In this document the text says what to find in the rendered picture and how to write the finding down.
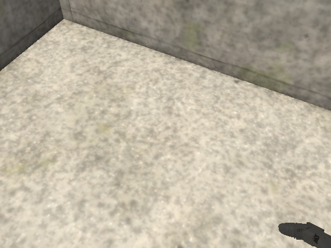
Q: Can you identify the robot right hand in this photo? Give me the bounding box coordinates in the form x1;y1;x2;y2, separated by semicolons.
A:
278;222;331;248

